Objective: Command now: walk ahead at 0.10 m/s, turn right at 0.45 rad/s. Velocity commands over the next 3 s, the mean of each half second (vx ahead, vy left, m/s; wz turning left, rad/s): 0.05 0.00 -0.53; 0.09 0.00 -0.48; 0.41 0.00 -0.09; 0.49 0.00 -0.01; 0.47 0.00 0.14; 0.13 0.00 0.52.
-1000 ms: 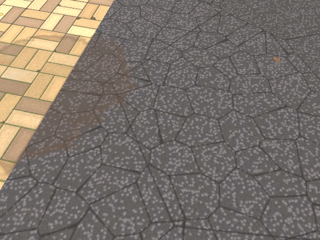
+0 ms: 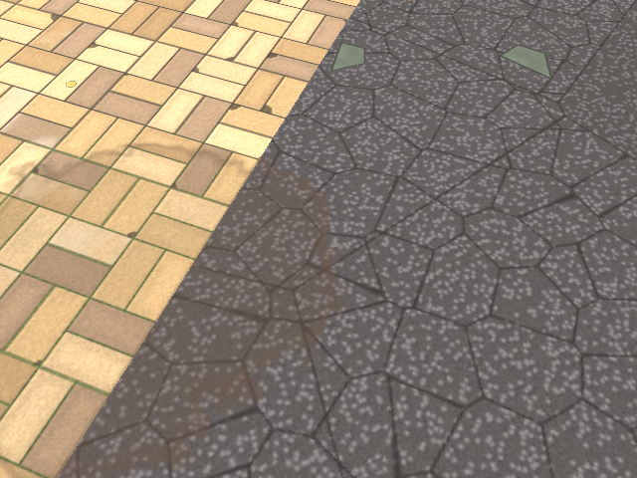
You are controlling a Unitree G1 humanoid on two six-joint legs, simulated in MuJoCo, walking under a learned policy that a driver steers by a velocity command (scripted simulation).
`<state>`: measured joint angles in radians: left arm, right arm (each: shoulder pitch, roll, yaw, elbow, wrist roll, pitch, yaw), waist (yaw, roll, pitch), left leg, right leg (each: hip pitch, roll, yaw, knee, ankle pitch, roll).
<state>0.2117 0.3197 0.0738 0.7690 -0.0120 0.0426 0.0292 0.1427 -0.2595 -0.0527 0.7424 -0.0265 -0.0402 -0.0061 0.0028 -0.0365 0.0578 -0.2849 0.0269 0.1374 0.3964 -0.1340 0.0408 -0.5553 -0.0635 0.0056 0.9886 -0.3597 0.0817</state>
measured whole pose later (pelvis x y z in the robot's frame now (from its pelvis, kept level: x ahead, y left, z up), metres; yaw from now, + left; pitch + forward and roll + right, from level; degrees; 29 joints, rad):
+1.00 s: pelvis +0.06 -0.03 +0.00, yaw -31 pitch +1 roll +0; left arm 0.21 0.30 0.06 0.66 -0.01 0.02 -0.01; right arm 0.24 -0.29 -0.06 0.80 0.02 -0.01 0.00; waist -0.05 0.00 0.01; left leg -0.17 0.05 0.05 0.40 -0.26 0.00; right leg -0.31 -0.02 0.00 0.62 -0.35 0.02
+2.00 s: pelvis +0.47 -0.30 -0.01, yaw -33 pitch +2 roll +2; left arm 0.06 0.26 0.02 0.68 -0.01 -0.08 -0.04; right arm 0.36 -0.30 -0.05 0.89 0.02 -0.06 0.01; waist -0.09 -0.03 0.03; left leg 0.06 -0.05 0.03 0.24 -0.34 0.02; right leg -0.56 -0.07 0.01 0.52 0.01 -0.02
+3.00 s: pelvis +0.84 -0.52 -0.01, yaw -9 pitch +3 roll +0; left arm 0.14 0.29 0.05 0.73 0.00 -0.02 0.03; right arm 0.18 -0.31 -0.08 0.65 0.01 0.05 -0.03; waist -0.03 0.00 0.02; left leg -0.39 -0.15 -0.20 0.51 -0.16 0.04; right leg -0.43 0.02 0.12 0.65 -0.29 0.07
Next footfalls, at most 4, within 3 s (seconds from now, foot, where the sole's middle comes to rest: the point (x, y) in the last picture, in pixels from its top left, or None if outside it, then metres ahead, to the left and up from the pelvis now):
0.20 right None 0.08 -0.14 -0.78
0.64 left None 0.14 0.08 -0.78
1.04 right None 0.02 -0.16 -0.78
1.50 left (399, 477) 0.45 -0.15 -0.78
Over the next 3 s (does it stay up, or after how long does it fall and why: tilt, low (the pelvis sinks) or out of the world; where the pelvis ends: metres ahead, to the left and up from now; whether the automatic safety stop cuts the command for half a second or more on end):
stays up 0.84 -0.52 -0.01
